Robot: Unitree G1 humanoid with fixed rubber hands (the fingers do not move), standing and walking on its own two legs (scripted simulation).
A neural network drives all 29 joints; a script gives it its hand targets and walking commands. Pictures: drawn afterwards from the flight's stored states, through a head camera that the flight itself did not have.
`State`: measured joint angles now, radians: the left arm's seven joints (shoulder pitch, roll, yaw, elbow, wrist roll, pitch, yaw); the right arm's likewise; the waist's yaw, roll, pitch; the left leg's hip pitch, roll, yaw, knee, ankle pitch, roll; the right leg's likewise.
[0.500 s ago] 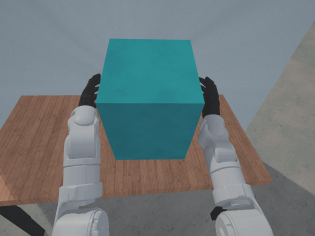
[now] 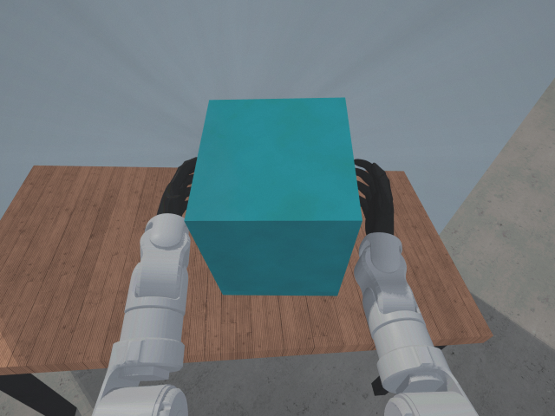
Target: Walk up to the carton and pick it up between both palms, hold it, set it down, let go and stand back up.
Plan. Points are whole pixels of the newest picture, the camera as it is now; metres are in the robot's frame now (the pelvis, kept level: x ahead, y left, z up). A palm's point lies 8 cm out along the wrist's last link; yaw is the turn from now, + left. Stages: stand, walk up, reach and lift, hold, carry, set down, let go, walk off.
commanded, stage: set down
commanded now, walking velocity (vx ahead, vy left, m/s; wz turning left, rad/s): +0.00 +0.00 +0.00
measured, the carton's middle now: (278, 205) +0.40 -0.03 +0.09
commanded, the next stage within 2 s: none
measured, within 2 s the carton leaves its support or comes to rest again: neither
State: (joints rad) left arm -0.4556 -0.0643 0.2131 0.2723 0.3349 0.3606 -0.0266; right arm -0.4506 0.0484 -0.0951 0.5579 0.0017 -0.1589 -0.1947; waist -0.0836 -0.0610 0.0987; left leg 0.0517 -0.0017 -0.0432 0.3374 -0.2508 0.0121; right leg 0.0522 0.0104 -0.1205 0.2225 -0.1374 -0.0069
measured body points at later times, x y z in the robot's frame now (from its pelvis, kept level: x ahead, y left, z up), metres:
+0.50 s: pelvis +0.00 +0.01 +0.00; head -0.01 +0.04 +0.45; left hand +0.38 +0.12 +0.09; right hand +0.34 -0.17 +0.10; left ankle -0.03 +0.11 -0.75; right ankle +0.00 -0.11 -0.75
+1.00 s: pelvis +0.00 +0.01 +0.00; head +0.01 +0.03 +0.45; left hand +0.41 +0.11 +0.06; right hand +0.36 -0.18 +0.08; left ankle -0.03 +0.11 -0.75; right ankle +0.00 -0.11 -0.75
